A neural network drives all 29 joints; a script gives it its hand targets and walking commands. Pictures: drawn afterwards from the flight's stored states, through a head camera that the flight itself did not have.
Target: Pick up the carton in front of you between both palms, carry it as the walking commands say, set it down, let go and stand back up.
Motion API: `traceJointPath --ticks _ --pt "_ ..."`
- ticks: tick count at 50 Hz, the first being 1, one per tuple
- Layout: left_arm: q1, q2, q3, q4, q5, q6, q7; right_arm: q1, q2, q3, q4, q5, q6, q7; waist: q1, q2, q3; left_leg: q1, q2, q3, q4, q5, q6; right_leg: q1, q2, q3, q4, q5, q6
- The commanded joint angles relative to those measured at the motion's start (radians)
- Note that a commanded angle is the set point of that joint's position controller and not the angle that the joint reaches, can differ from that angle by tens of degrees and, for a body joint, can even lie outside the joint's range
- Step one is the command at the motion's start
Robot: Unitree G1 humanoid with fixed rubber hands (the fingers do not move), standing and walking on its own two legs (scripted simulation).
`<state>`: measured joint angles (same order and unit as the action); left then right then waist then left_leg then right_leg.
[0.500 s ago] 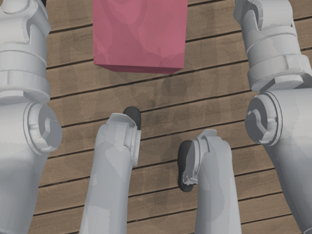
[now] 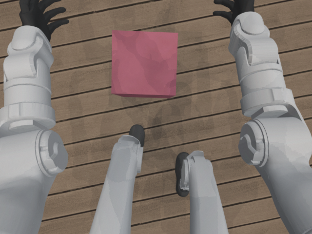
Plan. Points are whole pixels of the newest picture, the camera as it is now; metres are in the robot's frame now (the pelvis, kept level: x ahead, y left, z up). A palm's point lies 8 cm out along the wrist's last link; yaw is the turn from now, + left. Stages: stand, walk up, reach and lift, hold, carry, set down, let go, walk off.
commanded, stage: set down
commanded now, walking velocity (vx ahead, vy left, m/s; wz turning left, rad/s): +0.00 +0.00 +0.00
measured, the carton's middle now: (145, 70) +0.50 +0.12 -0.46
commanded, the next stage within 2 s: let go in 0.10 s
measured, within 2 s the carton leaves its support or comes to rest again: neither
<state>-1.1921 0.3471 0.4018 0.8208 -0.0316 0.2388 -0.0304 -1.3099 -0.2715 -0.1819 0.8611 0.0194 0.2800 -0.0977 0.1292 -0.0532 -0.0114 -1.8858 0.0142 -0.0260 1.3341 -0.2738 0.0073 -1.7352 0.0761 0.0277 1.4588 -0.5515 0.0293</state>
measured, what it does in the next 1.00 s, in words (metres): rises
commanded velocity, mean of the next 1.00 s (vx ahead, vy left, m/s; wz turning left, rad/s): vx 0.00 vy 0.00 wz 0.00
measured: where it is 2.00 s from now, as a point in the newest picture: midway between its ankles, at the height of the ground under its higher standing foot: (158, 167)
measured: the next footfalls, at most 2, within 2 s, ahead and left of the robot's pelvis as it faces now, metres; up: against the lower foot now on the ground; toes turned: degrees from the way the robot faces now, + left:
none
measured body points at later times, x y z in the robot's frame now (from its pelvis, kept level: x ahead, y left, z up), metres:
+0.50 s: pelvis +0.04 +0.02 +0.12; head +0.30 +0.06 +0.49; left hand +0.40 +0.32 +0.00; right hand +0.47 -0.10 +0.01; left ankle +0.13 +0.12 -0.55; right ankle +0.04 -0.13 -0.55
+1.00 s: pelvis +0.09 +0.00 +0.19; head +0.17 +0.01 +0.63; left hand +0.25 +0.25 +0.11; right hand +0.33 -0.20 +0.10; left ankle +0.13 +0.12 -0.55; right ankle +0.04 -0.13 -0.55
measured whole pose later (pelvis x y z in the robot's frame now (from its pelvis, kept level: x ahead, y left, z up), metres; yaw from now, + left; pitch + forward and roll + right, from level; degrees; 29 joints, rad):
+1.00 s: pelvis +0.09 +0.00 +0.19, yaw +4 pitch +7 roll +1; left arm 0.20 0.21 0.04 0.41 -0.01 0.02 -0.07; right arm 0.07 -0.17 -0.09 0.54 -0.04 -0.01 0.02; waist 0.05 -0.01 0.05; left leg -0.45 -0.03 -0.01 0.46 -0.14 0.01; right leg -0.29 0.00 0.06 0.51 -0.34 0.00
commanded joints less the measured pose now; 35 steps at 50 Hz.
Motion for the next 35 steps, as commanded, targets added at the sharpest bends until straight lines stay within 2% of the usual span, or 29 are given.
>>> traceJointPath --ticks 1,6,10,15,17,20,23,27,35 --pt "-0.209 0.133 0.022 -0.103 0.023 -0.029 -0.004 -0.248 -0.083 -0.021 -0.093 -0.014 -0.030 0.011 0.060 0.002 -1.062 1.132 -0.056 0.066 -0.067 0.452 -0.032 0.129 0.057 -0.083 -0.265 0.162 0.022" --pt "-0.175 0.102 0.038 -0.077 0.065 -0.044 -0.013 -0.212 -0.066 -0.048 -0.063 -0.046 -0.046 0.027 0.053 -0.007 -0.998 1.165 -0.052 0.065 -0.163 0.416 -0.031 0.209 0.050 -0.079 -0.363 0.176 0.028" --pt "-0.070 0.090 0.034 -0.104 0.109 -0.058 -0.036 -0.090 -0.021 -0.073 -0.094 -0.093 -0.053 0.014 0.044 -0.001 -1.046 1.275 -0.053 0.063 -0.224 0.473 -0.024 0.316 0.051 -0.073 -0.442 0.247 0.036" --pt "0.148 0.091 -0.012 -0.209 0.147 -0.071 -0.079 0.158 0.063 -0.080 -0.238 -0.137 -0.063 -0.031 0.034 0.027 -1.089 1.475 -0.054 0.048 -0.304 0.589 -0.001 0.447 0.052 -0.060 -0.545 0.345 0.043" --pt "0.230 0.092 -0.039 -0.263 0.147 -0.076 -0.091 0.253 0.087 -0.068 -0.312 -0.138 -0.073 -0.042 0.032 0.047 -1.063 1.556 -0.051 0.035 -0.341 0.613 0.004 0.469 0.048 -0.057 -0.588 0.346 0.044" --pt "0.347 0.080 -0.082 -0.322 0.133 -0.087 -0.102 0.371 0.103 -0.044 -0.399 -0.132 -0.093 -0.043 0.023 0.070 -0.969 1.643 -0.040 0.014 -0.407 0.584 0.005 0.488 0.039 -0.058 -0.653 0.298 0.039" --pt "0.481 0.049 -0.127 -0.339 0.108 -0.105 -0.108 0.495 0.104 -0.027 -0.425 -0.126 -0.122 -0.028 0.005 0.080 -0.857 1.701 -0.030 -0.011 -0.477 0.514 -0.001 0.518 0.026 -0.062 -0.704 0.247 0.030" --pt "0.659 0.008 -0.175 -0.337 0.075 -0.141 -0.102 0.667 0.097 -0.020 -0.391 -0.127 -0.167 0.003 -0.019 0.087 -0.739 1.768 -0.018 -0.048 -0.560 0.441 -0.010 0.572 0.011 -0.062 -0.750 0.217 0.018" --pt "0.979 -0.041 -0.254 -0.390 0.041 -0.215 -0.066 0.973 0.069 -0.001 -0.332 -0.110 -0.253 0.060 -0.051 0.122 -0.566 1.891 -0.007 -0.089 -0.679 0.421 -0.023 0.736 -0.010 -0.047 -0.842 0.216 -0.011"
